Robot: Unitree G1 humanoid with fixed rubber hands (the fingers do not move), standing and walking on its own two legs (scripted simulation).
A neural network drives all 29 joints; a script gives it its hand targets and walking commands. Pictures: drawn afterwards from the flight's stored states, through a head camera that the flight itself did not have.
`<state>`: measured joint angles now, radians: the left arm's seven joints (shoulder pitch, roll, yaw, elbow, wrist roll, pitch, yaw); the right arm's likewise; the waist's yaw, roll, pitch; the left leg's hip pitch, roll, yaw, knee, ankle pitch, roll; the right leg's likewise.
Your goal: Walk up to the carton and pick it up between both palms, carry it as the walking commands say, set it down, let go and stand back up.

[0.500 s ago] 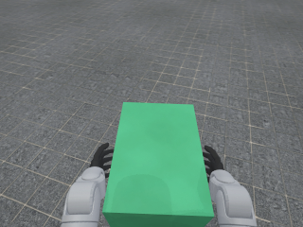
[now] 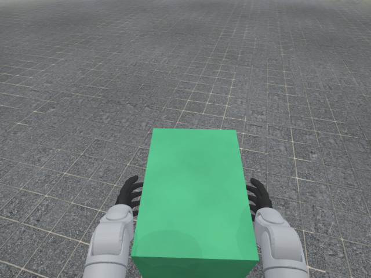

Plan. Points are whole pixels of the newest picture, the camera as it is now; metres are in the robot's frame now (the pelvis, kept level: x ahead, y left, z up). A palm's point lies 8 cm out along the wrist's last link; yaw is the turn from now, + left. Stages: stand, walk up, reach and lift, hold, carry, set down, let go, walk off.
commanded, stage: hold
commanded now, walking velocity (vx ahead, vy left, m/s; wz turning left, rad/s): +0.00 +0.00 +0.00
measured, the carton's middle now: (192, 211) +0.32 -0.01 -0.03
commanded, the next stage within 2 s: set down in 0.22 s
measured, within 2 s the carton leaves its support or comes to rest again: neither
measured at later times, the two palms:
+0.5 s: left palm (132, 193) +0.32 +0.12 +0.05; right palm (263, 204) +0.30 -0.17 +0.03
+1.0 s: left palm (136, 210) +0.34 +0.13 -0.05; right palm (251, 219) +0.31 -0.16 -0.05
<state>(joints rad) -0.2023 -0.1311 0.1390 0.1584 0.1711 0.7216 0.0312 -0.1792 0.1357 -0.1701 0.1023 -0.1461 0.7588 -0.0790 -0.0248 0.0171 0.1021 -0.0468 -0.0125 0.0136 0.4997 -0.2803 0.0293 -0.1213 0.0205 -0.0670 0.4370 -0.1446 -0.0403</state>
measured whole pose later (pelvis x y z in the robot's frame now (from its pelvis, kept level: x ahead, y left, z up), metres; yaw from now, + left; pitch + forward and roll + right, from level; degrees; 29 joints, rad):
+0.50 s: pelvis +0.01 +0.00 +0.00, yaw +1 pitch -9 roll +0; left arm -0.45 -0.18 0.37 0.52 0.33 0.63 -0.04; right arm -0.38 0.17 -0.39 0.40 -0.28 0.69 -0.01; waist -0.08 0.02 0.05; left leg -0.06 -0.03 0.00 0.52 -0.30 0.04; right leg -0.14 0.02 -0.04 0.47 -0.18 -0.03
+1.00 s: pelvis +0.00 +0.02 -0.02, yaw +1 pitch +7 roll +0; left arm -0.41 -0.18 0.36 0.58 0.29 0.31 0.01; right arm -0.37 0.14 -0.38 0.49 -0.28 0.35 0.01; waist -0.08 0.04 0.03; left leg -0.48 -0.06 0.01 0.71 -0.34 0.05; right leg -0.56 0.00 -0.03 0.67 -0.22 -0.02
